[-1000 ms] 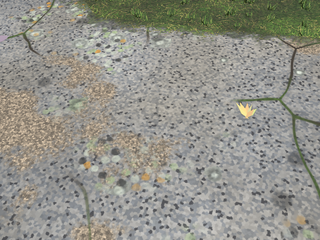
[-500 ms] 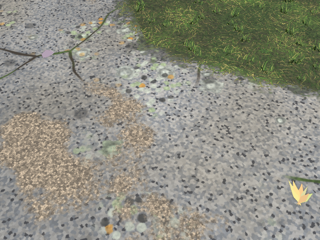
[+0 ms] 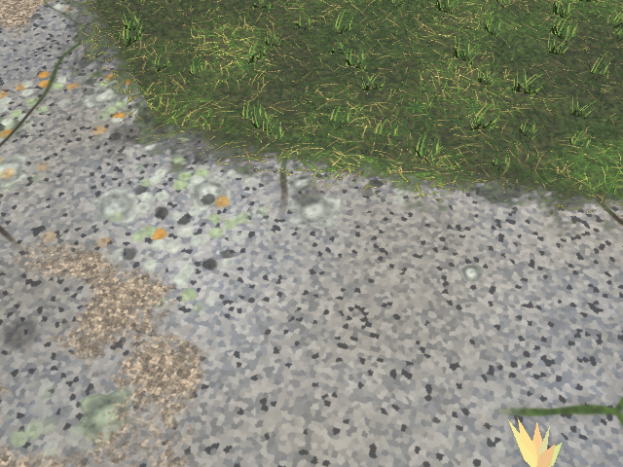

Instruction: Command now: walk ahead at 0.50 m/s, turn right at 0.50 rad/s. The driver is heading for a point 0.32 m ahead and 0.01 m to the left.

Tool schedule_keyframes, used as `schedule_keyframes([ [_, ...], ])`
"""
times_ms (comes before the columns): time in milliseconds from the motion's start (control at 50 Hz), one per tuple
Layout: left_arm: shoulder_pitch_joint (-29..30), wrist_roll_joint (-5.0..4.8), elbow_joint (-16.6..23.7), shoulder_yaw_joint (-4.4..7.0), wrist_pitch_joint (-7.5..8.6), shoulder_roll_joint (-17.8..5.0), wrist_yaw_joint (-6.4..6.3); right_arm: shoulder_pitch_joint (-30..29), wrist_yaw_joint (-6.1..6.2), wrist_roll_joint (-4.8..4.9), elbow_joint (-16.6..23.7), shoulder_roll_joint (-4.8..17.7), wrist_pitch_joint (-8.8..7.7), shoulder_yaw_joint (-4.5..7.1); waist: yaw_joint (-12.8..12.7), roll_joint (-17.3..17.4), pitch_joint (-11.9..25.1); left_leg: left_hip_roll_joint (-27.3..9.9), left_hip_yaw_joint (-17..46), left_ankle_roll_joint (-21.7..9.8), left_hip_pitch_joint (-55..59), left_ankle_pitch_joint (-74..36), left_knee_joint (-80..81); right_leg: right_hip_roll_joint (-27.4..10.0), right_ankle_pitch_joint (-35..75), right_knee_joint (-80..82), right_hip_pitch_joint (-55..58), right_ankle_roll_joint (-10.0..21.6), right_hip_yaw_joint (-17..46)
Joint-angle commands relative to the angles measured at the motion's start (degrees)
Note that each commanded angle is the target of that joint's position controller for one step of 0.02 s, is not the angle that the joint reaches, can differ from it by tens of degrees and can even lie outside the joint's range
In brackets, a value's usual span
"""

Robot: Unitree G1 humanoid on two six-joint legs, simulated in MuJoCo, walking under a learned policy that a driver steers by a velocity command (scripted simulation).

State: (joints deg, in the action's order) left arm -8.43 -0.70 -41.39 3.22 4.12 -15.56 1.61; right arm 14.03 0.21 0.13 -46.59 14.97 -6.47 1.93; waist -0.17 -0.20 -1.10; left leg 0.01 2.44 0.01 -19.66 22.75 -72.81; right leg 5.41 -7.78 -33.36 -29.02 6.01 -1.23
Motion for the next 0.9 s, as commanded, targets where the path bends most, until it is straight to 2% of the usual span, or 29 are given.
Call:
schedule_keyframes([
  [20,-3.6,1.07,4.4,2.41,0.63,-7.6,-0.66,-1.8,0.79,-0.59,8.0,7.3,-1.67,1.87,0.2,1.9,8.5,-5.1,4.0,-0.2,-19.5,-5.0,-1.5,-16.6,6.9,17.6,22.0,11.8,28.4],
  [40,-2.5,0.90,4.9,2.26,0.74,-6.7,-0.53,-0.7,1.00,-0.82,8.3,6.9,-0.81,2.05,1.7,0.8,7.5,-5.7,3.8,0.1,-17.9,-4.5,1.1,-15.2,8.3,18.5,18.3,12.1,26.3],
  [80,-3.1,0.06,4.7,2.24,0.96,-6.4,-0.76,-1.1,1.37,-1.20,9.4,5.5,0.39,1.92,2.3,-0.1,5.7,-6.4,2.7,1.4,-17.7,-5.0,7.0,-13.9,11.8,19.4,13.6,12.1,22.3],
  [120,-4.7,-0.02,4.2,2.74,0.75,-8.0,-1.60,-4.9,1.60,-1.71,11.0,4.2,0.83,1.38,1.6,-0.2,4.6,-5.8,1.5,3.0,-17.8,-10.3,14.4,-12.5,14.0,19.5,10.5,11.6,19.2],
  [140,-5.3,-0.25,4.0,2.92,0.50,-8.4,-1.95,-7.0,1.55,-1.80,11.6,3.6,0.81,1.07,0.8,-0.4,4.4,-5.2,1.2,3.4,-16.7,-14.5,19.3,-11.2,13.0,19.2,9.6,10.5,17.7],
  [180,-6.4,-0.50,3.3,2.97,-0.25,-8.5,-2.45,-10.5,1.28,-1.70,12.1,2.5,0.54,0.62,-0.9,-2.3,4.0,-2.8,-0.1,3.7,-12.9,-22.4,29.8,-8.6,19.2,16.5,8.8,7.9,13.6],
  [220,-9.6,-0.74,2.1,2.88,-1.02,-8.1,-2.77,-13.3,0.73,-1.13,12.4,2.9,0.05,0.71,-3.0,-4.0,5.8,-0.2,-1.0,3.6,-9.3,-28.7,35.8,-8.5,21.2,13.7,11.0,6.3,13.2],
  [280,-11.7,-0.64,1.3,2.52,-1.95,-7.0,-3.01,-15.2,-0.18,-0.91,13.2,4.2,-0.29,1.35,-4.1,-5.0,6.4,1.0,-0.2,1.8,-9.6,-27.0,41.6,-10.6,20.3,8.2,17.8,5.0,17.0],
  [320,-10.3,-0.19,1.8,2.32,-2.24,-6.3,-3.22,-12.6,-0.58,-1.39,12.7,4.8,-0.85,1.97,-2.2,-5.5,7.4,1.4,-0.4,-0.7,-5.9,-27.4,46.9,-10.8,21.7,3.1,21.1,3.5,19.0],
  [340,-9.0,-0.07,2.3,2.10,-2.13,-5.6,-3.20,-9.6,-0.54,-1.95,12.0,5.2,-1.28,2.24,-0.3,-5.6,8.4,0.5,-0.6,-2.3,-0.2,-33.7,50.6,-8.8,23.2,-0.8,20.6,1.8,18.3],
  [360,-8.0,0.85,4.0,1.36,-1.55,-3.4,-3.09,-5.1,-0.14,-2.98,11.8,7.8,-1.63,2.73,1.2,-3.1,13.4,-6.6,4.6,-5.5,11.5,-52.4,47.0,-5.8,16.9,-9.2,15.5,-0.7,16.2],
  [380,-16.2,0.66,2.9,0.55,-0.82,-1.4,-2.84,-0.7,0.23,-3.99,11.3,9.8,-0.92,3.15,0.0,9.4,20.8,-20.3,18.0,-16.9,30.2,-72.3,42.3,0.2,-9.9,-25.5,1.4,-5.3,13.0],
  [400,-18.4,0.70,2.3,0.41,-0.78,-4.7,-2.19,2.5,0.11,-1.91,9.6,6.4,0.18,2.73,1.2,15.3,27.1,-25.9,27.7,-21.6,34.4,-65.9,43.9,-0.5,-32.8,-33.1,-4.2,-7.5,12.0],
  [420,-15.4,0.01,2.3,1.45,-1.66,-8.1,-2.01,1.3,0.16,-0.69,10.1,5.2,1.15,2.40,2.1,9.5,23.4,-23.5,27.7,-19.8,30.1,-49.0,46.0,-2.9,-31.4,-37.7,-7.0,-8.7,12.4],
  [440,-10.2,-0.26,3.1,1.53,-2.99,-7.8,-2.34,-1.4,0.36,-0.77,10.7,4.6,2.16,2.07,2.3,5.3,17.8,-20.4,24.5,-17.1,24.2,-37.2,48.3,-4.3,-27.9,-39.7,-8.8,-9.7,10.0],
  [460,-8.0,0.02,3.6,1.46,-4.29,-6.7,-2.64,-4.9,0.35,-0.95,11.0,3.3,2.91,1.31,1.1,3.6,12.5,-18.1,21.0,-15.4,15.8,-29.7,50.8,-5.8,-25.6,-36.6,-8.1,-10.1,9.1],
  [480,-7.5,0.34,3.8,1.30,-5.35,-5.5,-2.93,-8.3,0.30,-1.27,11.2,2.9,3.40,0.95,-0.9,4.7,9.2,-15.7,17.8,-13.6,7.8,-24.8,53.1,-7.7,-23.8,-30.9,-3.8,-10.1,8.4],
  [500,-8.5,0.44,3.4,0.78,-5.88,-3.4,-3.09,-10.6,0.08,-1.58,11.3,3.7,3.93,1.30,-2.3,6.6,6.9,-11.9,12.8,-11.9,0.8,-23.7,54.9,-7.3,-22.1,-24.5,1.7,-10.1,5.7],
  [540,-9.5,1.02,2.3,0.07,-5.48,-0.8,-3.24,-10.5,-0.03,-1.64,10.6,4.3,4.37,1.81,-2.1,9.1,7.7,-8.9,7.4,-11.7,-2.0,-27.1,55.0,-6.4,-18.6,-15.4,8.9,-9.8,3.0],
  [580,-9.9,0.97,1.4,0.17,-4.99,-1.1,-3.14,-9.0,0.11,-1.26,9.9,3.9,4.59,1.74,-2.0,8.8,10.4,-9.6,7.3,-12.4,0.2,-25.1,53.6,-6.4,-11.2,-7.9,13.0,-9.2,2.6],
  [620,-9.7,1.42,0.9,0.25,-4.89,-0.8,-2.92,-8.6,0.14,-0.64,9.4,2.7,4.88,1.22,-2.7,7.9,10.2,-8.7,6.7,-10.4,-1.2,-14.3,52.3,-5.5,-3.1,1.6,18.6,-7.7,1.3],
  [640,-8.2,2.35,1.8,0.29,-4.96,-1.5,-2.87,-6.7,0.01,-0.70,8.6,1.5,4.83,0.77,-2.3,6.8,9.0,-7.5,6.7,-7.4,-3.1,-6.5,52.2,-6.5,-1.8,3.8,20.4,-6.7,2.7],
  [660,-6.8,3.12,3.2,0.58,-5.04,-3.6,-3.02,-5.9,-0.14,-1.16,8.2,0.9,4.72,0.50,-1.4,3.8,6.9,-5.7,5.6,-4.3,-5.5,1.4,50.3,-10.6,-1.8,5.8,20.5,-5.0,7.4],
  [680,-4.6,2.62,3.3,1.46,-5.19,-7.0,-3.19,-3.6,-0.28,-1.34,8.3,1.5,4.62,0.85,1.8,-3.5,4.0,-1.6,1.5,-1.8,-4.4,2.3,49.1,-11.9,-11.1,6.6,14.2,-2.8,9.1],
  [700,-3.8,2.30,3.1,1.12,-4.96,-4.4,-2.98,-5.1,-0.06,-1.62,8.1,2.0,4.57,0.99,0.9,-5.7,2.4,-0.6,-0.6,-0.3,0.9,-2.3,46.6,-10.8,-20.8,9.2,7.5,-2.3,9.1],
  [720,-3.1,2.37,2.9,0.52,-4.50,-2.5,-2.92,-5.7,0.17,-1.40,8.1,2.2,4.60,1.21,0.9,-6.1,0.9,-0.5,-0.8,-0.1,2.8,-5.1,45.1,-10.1,-22.3,10.3,5.2,-3.0,8.8],
  [740,-2.7,2.34,2.8,0.36,-3.98,-2.1,-2.91,-5.2,0.47,-1.24,7.5,1.6,4.71,1.22,1.2,-6.3,0.4,-0.7,-0.8,-0.5,3.8,-7.2,44.3,-9.7,-20.1,10.1,4.6,-3.8,8.4],
  [800,-4.2,1.67,2.2,0.34,-2.69,-1.8,-3.03,-3.9,0.69,-1.11,6.7,1.3,4.66,1.41,0.7,-3.8,1.2,-1.1,-0.2,-1.4,4.2,-12.3,43.4,-9.1,-11.7,7.4,7.4,-4.6,7.3],
  [900,-5.3,1.29,1.7,0.42,-2.46,-1.4,-3.15,-3.7,0.77,-0.75,5.6,1.0,4.74,1.70,0.3,-1.1,3.2,-1.5,0.1,-1.1,6.0,-18.6,41.9,-8.3,-3.7,4.8,10.2,-4.3,6.4],
])
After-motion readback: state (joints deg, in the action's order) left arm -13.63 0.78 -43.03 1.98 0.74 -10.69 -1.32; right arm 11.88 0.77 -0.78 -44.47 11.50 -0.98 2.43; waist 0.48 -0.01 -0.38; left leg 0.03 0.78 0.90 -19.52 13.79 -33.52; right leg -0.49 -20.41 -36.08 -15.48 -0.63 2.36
